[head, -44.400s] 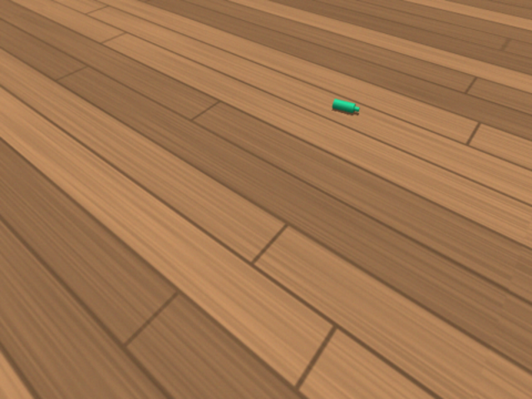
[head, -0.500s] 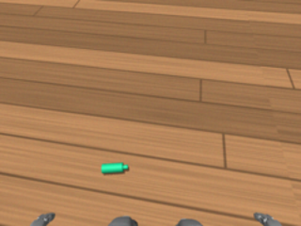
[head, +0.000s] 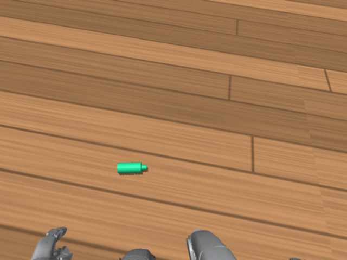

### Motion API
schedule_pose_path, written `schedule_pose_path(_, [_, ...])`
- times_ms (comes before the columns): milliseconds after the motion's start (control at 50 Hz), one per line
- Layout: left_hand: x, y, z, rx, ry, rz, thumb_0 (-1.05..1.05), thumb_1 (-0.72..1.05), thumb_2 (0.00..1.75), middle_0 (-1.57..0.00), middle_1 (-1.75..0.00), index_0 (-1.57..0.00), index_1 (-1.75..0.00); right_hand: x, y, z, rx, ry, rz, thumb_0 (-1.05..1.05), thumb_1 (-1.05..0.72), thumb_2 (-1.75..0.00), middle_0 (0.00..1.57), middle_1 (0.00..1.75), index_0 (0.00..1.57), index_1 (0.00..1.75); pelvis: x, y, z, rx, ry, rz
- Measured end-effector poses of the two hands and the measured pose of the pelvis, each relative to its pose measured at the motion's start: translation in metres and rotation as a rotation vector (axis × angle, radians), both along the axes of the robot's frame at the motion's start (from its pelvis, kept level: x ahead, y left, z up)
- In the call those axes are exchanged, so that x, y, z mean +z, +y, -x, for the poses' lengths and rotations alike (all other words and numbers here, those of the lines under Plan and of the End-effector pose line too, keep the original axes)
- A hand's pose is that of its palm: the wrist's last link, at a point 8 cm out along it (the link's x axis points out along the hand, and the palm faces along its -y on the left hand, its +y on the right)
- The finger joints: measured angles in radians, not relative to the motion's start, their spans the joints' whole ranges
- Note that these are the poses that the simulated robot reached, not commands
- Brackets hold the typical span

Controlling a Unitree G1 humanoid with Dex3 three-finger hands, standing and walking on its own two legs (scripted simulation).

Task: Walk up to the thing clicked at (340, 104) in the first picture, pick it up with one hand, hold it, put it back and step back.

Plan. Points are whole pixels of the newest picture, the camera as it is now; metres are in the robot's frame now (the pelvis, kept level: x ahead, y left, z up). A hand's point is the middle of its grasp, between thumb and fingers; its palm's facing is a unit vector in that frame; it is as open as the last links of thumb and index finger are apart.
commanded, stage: step back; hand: left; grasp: from above
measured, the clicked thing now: (132, 167) +0.59 +0.22 -0.74
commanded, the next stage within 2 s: none
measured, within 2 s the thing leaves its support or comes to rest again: neither
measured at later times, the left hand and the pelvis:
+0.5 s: hand out of the picture +0.02 +0.26 -0.14, palm faces -0.03 -0.92 -0.40, open 7.4 cm; pelvis -0.13 +0.01 -0.01, yaw +0 degrees
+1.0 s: hand out of the picture -0.20 +0.25 -0.16, palm faces -0.11 -0.91 -0.39, open 7.3 cm; pelvis -0.30 -0.01 -0.02, yaw -6 degrees
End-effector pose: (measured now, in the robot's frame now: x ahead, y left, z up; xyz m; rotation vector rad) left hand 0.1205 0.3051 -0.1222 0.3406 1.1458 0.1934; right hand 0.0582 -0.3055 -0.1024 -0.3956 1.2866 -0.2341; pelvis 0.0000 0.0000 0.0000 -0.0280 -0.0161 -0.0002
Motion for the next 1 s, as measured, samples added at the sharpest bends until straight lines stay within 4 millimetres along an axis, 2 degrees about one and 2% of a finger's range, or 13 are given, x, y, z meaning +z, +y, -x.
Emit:
schedule_pose_path(160, [0.001,-0.005,0.038,-0.051,0.022,-0.032,0.0,0.91,0.9,-0.2,-0.3,-0.2,-0.3,-0.01,-0.01,0.009,-0.009,-0.125,-0.015,0.0,-0.9,-0.9,0.21,0.3,0.21,0.3,-0.009,-0.005,0.036,-0.056,-0.012,-0.017])
schedule_pose_path(260, [0.009,-0.017,0.067,-0.071,0.013,-0.044,0.0,0.91,0.9,-0.2,-0.3,-0.2,-0.3,-0.021,-0.018,0.025,-0.04,-0.155,-0.048,0.0,-0.9,-0.9,0.21,0.3,0.21,0.3,-0.012,-0.012,0.06,-0.063,-0.031,-0.008])
schedule_pose_path(340, [0.021,-0.018,0.086,-0.056,-0.015,-0.043,0.0,0.91,0.9,-0.21,-0.3,-0.2,-0.3,-0.017,-0.015,0.046,-0.033,-0.144,-0.06,0.0,-0.91,-0.9,0.21,0.3,0.21,0.3,-0.004,-0.009,0.079,-0.064,-0.024,-0.041])
schedule_pose_path(420, [0.026,-0.012,0.095,-0.054,-0.063,-0.05,0.0,0.9,0.9,-0.21,-0.3,-0.21,-0.3,-0.017,-0.012,0.076,-0.008,-0.109,-0.043,0.0,-0.91,-0.9,0.21,0.3,0.21,0.3,-0.004,-0.003,0.1,-0.041,-0.013,-0.041])
schedule_pose_path(480, [0.022,-0.002,0.104,-0.056,-0.104,-0.046,0.0,0.9,0.9,-0.21,-0.3,-0.21,-0.3,-0.018,-0.006,0.099,0.011,-0.076,-0.023,0.0,-0.91,-0.9,0.21,0.3,0.21,0.3,-0.01,0.004,0.118,-0.015,-0.011,-0.031])
schedule_pose_path(540, [0.01,0.011,0.117,-0.053,-0.121,-0.03,0.0,0.9,0.9,-0.21,-0.3,-0.2,-0.3,-0.018,0.003,0.124,0.02,-0.062,0.0,0.0,-0.91,-0.9,0.21,0.3,0.21,0.3,-0.017,0.013,0.14,-0.003,-0.026,-0.045])
schedule_pose_path(660, [0.006,0.02,0.162,-0.026,-0.052,-0.009,0.0,0.91,0.9,-0.2,-0.3,-0.2,-0.3,0.003,0.016,0.169,0.012,-0.06,0.003,0.01,-0.9,-0.9,0.21,0.3,0.21,0.3,-0.003,0.019,0.173,-0.02,-0.025,-0.003])
schedule_pose_path(780, [0.002,0.023,0.217,-0.033,0.011,-0.013,0.0,0.91,0.9,-0.2,-0.3,-0.2,-0.3,0.013,0.011,0.192,0.006,-0.123,0.025,0.01,-0.9,-0.9,0.21,0.3,0.21,0.3,-0.001,0.016,0.21,-0.056,-0.014,0.004])
schedule_pose_path(900, [-0.003,0.01,0.27,-0.068,0.058,-0.032,0.0,0.91,0.9,-0.2,-0.3,-0.2,-0.3,0.003,-0.008,0.221,0.005,-0.196,0.02,0.0,-0.9,-0.9,0.21,0.3,0.21,0.3,-0.012,0.004,0.257,-0.103,-0.022,-0.007])
schedule_pose_path(940, [-0.004,0.003,0.289,-0.073,0.055,-0.042,0.0,0.91,0.9,-0.2,-0.3,-0.2,-0.3,-0.006,-0.018,0.234,-0.002,-0.212,0.01,0.0,-0.9,-0.9,0.21,0.3,0.21,0.3,-0.018,-0.002,0.275,-0.112,-0.028,-0.002])
schedule_pose_path(1000, [0.003,-0.009,0.321,-0.071,0.058,-0.037,0.0,0.91,0.9,-0.2,-0.3,-0.2,-0.3,-0.012,-0.026,0.26,-0.033,-0.2,-0.003,0.0,-0.9,-0.9,0.21,0.3,0.21,0.3,-0.016,-0.008,0.297,-0.097,-0.037,-0.005])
